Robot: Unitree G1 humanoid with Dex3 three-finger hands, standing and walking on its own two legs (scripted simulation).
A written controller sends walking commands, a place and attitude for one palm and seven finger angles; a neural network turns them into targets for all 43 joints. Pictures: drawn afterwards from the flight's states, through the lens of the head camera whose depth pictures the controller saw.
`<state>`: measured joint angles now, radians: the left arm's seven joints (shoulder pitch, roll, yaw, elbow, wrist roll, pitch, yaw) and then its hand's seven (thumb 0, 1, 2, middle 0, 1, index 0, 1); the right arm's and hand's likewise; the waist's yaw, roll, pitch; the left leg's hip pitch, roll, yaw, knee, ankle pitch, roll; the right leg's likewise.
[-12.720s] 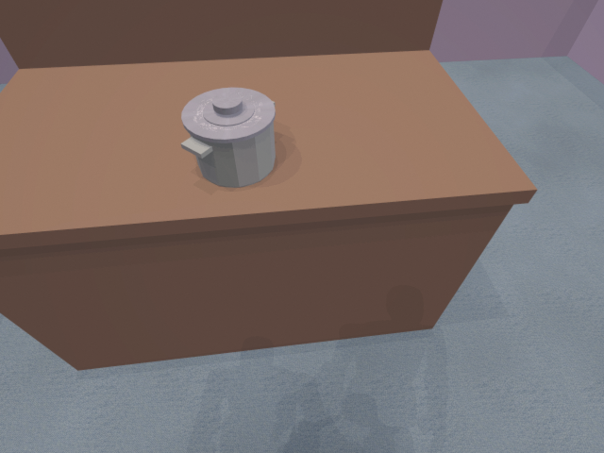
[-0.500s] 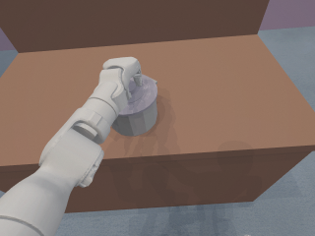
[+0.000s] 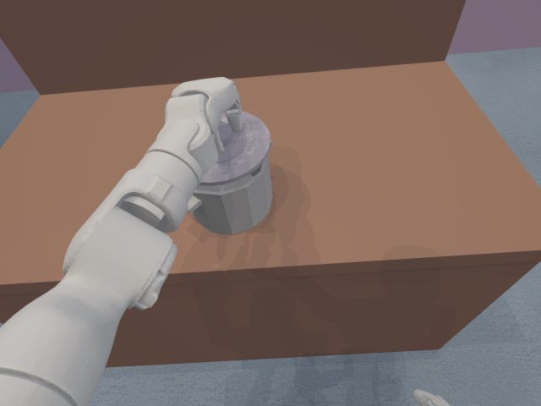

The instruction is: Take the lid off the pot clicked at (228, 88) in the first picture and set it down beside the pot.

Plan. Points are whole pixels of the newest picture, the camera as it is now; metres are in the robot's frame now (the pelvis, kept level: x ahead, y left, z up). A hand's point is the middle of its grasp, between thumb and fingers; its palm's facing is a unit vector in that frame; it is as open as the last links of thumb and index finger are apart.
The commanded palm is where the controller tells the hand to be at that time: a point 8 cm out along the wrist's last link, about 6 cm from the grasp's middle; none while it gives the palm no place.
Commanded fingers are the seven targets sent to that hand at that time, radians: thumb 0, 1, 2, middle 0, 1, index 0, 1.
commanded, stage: lift the lid straight up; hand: left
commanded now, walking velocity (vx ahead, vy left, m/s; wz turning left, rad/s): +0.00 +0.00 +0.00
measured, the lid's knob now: (215, 135) +0.51 +0.06 +0.14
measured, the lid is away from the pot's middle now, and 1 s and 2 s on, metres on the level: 0.00 0.00 0.07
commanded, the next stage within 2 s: move the lid sideways beside the pot in 1.38 s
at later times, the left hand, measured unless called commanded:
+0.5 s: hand (204, 110) +0.48 +0.06 +0.20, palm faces -0.27 -0.04 -0.96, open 7.9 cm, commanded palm +0.47 +0.07 +0.28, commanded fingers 0.00 0.55 1.09 -0.74 -0.97 -0.83 -1.04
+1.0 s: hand (195, 82) +0.48 +0.07 +0.25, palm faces -0.20 -0.04 -0.98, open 7.9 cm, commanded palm +0.47 +0.06 +0.32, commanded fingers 0.00 0.55 1.09 -0.74 -0.97 -0.83 -1.04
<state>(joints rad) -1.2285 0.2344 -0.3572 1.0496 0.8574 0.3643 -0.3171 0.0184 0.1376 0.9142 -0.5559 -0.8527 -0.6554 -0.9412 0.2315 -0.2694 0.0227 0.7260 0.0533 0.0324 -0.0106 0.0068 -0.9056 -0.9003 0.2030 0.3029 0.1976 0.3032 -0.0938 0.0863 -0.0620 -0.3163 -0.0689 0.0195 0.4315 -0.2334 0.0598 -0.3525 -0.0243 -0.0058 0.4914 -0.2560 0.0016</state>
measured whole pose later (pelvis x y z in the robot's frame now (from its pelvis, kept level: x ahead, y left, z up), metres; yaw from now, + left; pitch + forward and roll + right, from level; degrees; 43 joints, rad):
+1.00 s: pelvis -0.01 +0.01 +0.00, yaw +1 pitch +6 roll +1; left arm -1.40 0.27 -0.37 1.02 0.87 0.37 -0.41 0.03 0.13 0.91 -0.56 -0.85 -0.67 -0.95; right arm 0.24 -0.28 0.03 0.73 0.04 -0.01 0.00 0.01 -0.91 -0.90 0.20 0.30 0.20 0.30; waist -0.08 0.08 -0.06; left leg -0.30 -0.09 0.01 0.41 -0.21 0.07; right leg -0.33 -0.04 -0.01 0.47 -0.24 0.01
